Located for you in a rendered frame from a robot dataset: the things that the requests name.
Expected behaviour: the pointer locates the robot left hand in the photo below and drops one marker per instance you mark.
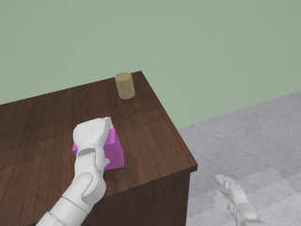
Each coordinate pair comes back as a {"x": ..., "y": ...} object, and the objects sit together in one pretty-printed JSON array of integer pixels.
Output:
[{"x": 93, "y": 132}]

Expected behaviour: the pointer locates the robot left forearm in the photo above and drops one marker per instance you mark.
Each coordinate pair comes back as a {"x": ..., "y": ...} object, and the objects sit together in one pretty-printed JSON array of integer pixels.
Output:
[{"x": 87, "y": 188}]

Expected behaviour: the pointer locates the table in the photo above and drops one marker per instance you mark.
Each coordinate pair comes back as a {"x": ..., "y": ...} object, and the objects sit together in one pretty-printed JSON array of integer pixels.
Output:
[{"x": 37, "y": 164}]

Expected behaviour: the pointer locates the sponge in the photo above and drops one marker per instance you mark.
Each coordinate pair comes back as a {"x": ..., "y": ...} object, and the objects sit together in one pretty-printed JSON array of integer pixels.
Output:
[{"x": 112, "y": 150}]

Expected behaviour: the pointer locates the robot right forearm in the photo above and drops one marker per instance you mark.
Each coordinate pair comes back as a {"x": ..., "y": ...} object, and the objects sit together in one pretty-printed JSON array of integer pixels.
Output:
[{"x": 245, "y": 215}]

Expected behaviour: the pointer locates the robot right hand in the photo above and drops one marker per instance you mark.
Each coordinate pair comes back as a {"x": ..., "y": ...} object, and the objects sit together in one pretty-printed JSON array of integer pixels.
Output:
[{"x": 235, "y": 194}]

